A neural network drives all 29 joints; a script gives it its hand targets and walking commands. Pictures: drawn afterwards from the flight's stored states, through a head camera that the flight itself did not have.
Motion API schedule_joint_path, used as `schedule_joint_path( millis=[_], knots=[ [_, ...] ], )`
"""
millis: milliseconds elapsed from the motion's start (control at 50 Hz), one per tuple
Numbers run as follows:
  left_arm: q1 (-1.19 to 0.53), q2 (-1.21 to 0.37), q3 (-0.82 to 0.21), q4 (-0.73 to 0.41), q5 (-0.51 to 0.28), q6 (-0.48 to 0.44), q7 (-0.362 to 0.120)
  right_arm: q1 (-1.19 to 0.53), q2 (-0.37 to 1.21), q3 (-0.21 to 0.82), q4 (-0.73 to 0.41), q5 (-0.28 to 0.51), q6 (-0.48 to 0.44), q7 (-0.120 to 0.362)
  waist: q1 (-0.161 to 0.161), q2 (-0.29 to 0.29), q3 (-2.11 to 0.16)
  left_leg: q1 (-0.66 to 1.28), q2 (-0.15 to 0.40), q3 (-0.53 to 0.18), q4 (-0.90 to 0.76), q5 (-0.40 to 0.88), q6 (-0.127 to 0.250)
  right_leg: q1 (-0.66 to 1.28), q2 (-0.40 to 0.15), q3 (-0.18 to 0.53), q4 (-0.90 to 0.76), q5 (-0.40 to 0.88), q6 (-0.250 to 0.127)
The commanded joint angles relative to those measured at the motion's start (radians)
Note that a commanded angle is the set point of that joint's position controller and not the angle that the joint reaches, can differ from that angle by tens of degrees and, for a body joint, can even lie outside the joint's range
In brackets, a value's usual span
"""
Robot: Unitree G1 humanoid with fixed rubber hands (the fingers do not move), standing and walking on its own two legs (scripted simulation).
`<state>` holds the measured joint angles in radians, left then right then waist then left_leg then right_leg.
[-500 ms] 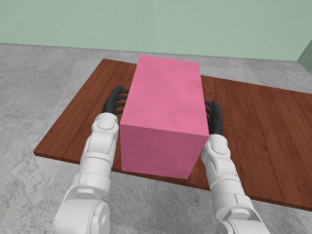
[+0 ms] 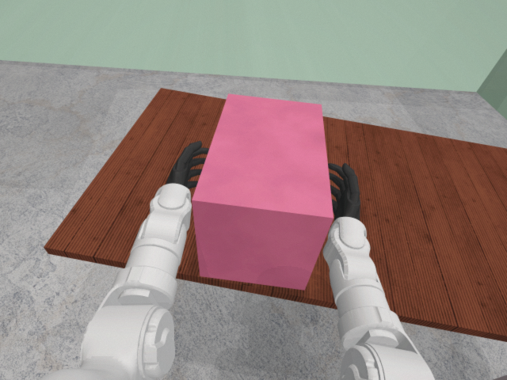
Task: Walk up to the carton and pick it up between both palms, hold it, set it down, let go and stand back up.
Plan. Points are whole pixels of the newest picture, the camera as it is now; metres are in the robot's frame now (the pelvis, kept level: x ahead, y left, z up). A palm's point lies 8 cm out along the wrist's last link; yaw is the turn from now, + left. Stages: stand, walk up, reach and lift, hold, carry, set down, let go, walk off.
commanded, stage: set down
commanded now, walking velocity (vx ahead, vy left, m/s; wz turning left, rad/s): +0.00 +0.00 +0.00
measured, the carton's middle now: (264, 185) +0.44 -0.05 +0.07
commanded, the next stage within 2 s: none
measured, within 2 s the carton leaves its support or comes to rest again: rests again in 1.46 s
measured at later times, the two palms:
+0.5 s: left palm (189, 187) +0.42 +0.09 +0.08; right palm (346, 219) +0.36 -0.18 +0.08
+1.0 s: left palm (190, 196) +0.43 +0.09 +0.04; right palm (339, 229) +0.36 -0.18 +0.04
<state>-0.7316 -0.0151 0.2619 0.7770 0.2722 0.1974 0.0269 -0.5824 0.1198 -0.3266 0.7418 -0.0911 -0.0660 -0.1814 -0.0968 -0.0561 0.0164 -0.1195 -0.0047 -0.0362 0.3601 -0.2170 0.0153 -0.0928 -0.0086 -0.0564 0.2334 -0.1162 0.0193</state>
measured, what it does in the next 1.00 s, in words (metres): stands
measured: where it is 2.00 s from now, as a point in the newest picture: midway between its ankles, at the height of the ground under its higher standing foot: outside the picture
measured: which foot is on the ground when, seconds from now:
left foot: down 0.00-1.00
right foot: down 0.00-1.00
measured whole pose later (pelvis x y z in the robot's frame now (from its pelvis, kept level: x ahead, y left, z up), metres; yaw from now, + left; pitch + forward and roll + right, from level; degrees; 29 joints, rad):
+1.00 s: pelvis +0.01 +0.00 +0.00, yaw +0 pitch +10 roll -2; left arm -0.83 0.04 0.30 1.17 0.25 -0.11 0.04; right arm -0.60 0.19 -0.54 0.86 -0.31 -0.23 -0.17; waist -0.12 -0.01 -0.09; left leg -0.34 0.00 -0.03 0.39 -0.21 0.01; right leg -0.31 -0.01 -0.07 0.26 -0.11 0.02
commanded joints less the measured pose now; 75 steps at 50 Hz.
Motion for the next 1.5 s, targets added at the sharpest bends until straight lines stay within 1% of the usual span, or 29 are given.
schedule_joint_path(
  millis=[0,40,100,220,300,380,480,560,640,740,840,920,1020,1120,1220,1360,1400,1480],
  knots=[
    [-0.705,-0.735,-0.378,-0.151,-0.069,-0.135,-0.142,-0.856,0.542,0.413,-0.204,-0.021,-0.108,0.136,-0.017,0.121,-0.671,0.128,-0.019,0.052,0.012,0.481,-0.107,0.250,0.061,-0.057,0.076,0.449,0.013],
    [-0.718,-0.746,-0.392,-0.151,-0.076,-0.151,-0.133,-0.856,0.548,0.414,-0.204,-0.026,-0.113,0.139,-0.023,0.126,-0.696,0.144,-0.015,0.047,0.024,0.514,-0.114,0.233,0.064,-0.058,0.077,0.454,0.009],
    [-0.718,-0.751,-0.396,-0.133,-0.084,-0.168,-0.127,-0.857,0.555,0.419,-0.206,-0.035,-0.117,0.141,-0.026,0.115,-0.723,0.140,-0.013,0.041,0.031,0.528,-0.112,0.222,0.065,-0.054,0.079,0.465,0.008],
    [-0.698,-0.724,-0.354,-0.064,-0.074,-0.183,-0.139,-0.842,0.569,0.405,-0.191,-0.069,-0.105,0.138,-0.028,0.075,-0.708,0.056,-0.018,0.045,0.009,0.460,-0.088,0.260,0.053,-0.038,0.093,0.503,0.019],
    [-0.695,-0.691,-0.304,-0.019,-0.054,-0.191,-0.154,-0.824,0.577,0.378,-0.162,-0.094,-0.096,0.137,-0.026,0.064,-0.678,-0.003,-0.022,0.054,-0.017,0.396,-0.074,0.292,0.042,-0.030,0.102,0.516,0.026],
    [-0.718,-0.669,-0.268,0.013,-0.037,-0.211,-0.164,-0.814,0.587,0.339,-0.137,-0.124,-0.100,0.140,-0.028,0.074,-0.681,-0.031,-0.023,0.063,-0.027,0.371,-0.073,0.300,0.036,-0.030,0.110,0.525,0.027],
    [-0.749,-0.660,-0.244,0.050,-0.023,-0.249,-0.164,-0.816,0.599,0.304,-0.109,-0.155,-0.123,0.147,-0.025,0.103,-0.718,-0.033,-0.018,0.071,-0.017,0.390,-0.081,0.281,0.034,-0.035,0.115,0.527,0.018],
    [-0.767,-0.652,-0.230,0.079,-0.015,-0.281,-0.160,-0.809,0.605,0.276,-0.077,-0.186,-0.142,0.152,-0.028,0.117,-0.744,-0.034,-0.014,0.074,-0.009,0.401,-0.086,0.257,0.033,-0.038,0.119,0.523,0.012],
    [-0.765,-0.640,-0.209,0.128,-0.008,-0.308,-0.161,-0.804,0.602,0.247,-0.045,-0.216,-0.162,0.154,-0.031,0.113,-0.749,-0.043,-0.009,0.076,-0.005,0.402,-0.086,0.239,0.033,-0.041,0.120,0.520,0.008],
    [-0.780,-0.640,-0.205,0.171,-0.009,-0.354,-0.152,-0.813,0.610,0.236,-0.023,-0.243,-0.194,0.159,-0.029,0.112,-0.799,-0.060,-0.004,0.074,0.008,0.424,-0.088,0.227,0.034,-0.042,0.130,0.535,0.003],
    [-0.788,-0.640,-0.206,0.213,-0.010,-0.400,-0.144,-0.803,0.619,0.226,0.017,-0.267,-0.223,0.160,-0.040,0.108,-0.832,-0.072,-0.001,0.068,0.023,0.447,-0.090,0.212,0.033,-0.040,0.140,0.561,0.000],
    [-0.778,-0.629,-0.196,0.251,-0.005,-0.426,-0.146,-0.787,0.624,0.217,0.053,-0.279,-0.238,0.156,-0.047,0.101,-0.825,-0.098,-0.001,0.065,0.024,0.437,-0.086,0.215,0.030,-0.037,0.147,0.578,0.000],
    [-0.779,-0.620,-0.188,0.283,0.004,-0.458,-0.144,-0.769,0.631,0.208,0.091,-0.287,-0.255,0.155,-0.053,0.116,-0.821,-0.122,-0.001,0.059,0.031,0.442,-0.089,0.214,0.026,-0.034,0.156,0.598,-0.003],
    [-0.761,-0.604,-0.167,0.327,0.024,-0.473,-0.146,-0.755,0.622,0.184,0.124,-0.299,-0.272,0.153,-0.054,0.133,-0.794,-0.129,-0.001,0.059,0.036,0.427,-0.092,0.187,0.023,-0.037,0.153,0.580,-0.007],
    [-0.758,-0.584,-0.130,0.371,0.047,-0.487,-0.150,-0.749,0.611,0.142,0.157,-0.325,-0.289,0.156,-0.051,0.133,-0.762,-0.137,0.002,0.063,0.028,0.387,-0.090,0.156,0.023,-0.046,0.144,0.527,-0.012],
    [-0.754,-0.555,-0.071,0.435,0.085,-0.505,-0.154,-0.745,0.594,0.064,0.188,-0.386,-0.314,0.163,-0.045,0.125,-0.732,-0.157,0.006,0.075,0.009,0.308,-0.083,0.116,0.019,-0.056,0.129,0.447,-0.015],
    [-0.747,-0.544,-0.052,0.454,0.097,-0.508,-0.153,-0.742,0.588,0.043,0.195,-0.402,-0.320,0.167,-0.039,0.124,-0.720,-0.157,0.007,0.079,0.004,0.288,-0.080,0.102,0.018,-0.059,0.123,0.417,-0.019],
    [-0.742,-0.529,-0.025,0.471,0.118,-0.516,-0.151,-0.721,0.582,0.002,0.217,-0.437,-0.327,0.171,-0.038,0.124,-0.705,-0.162,0.011,0.084,-0.007,0.255,-0.079,0.078,0.018,-0.066,0.114,0.372,-0.020]
  ],
)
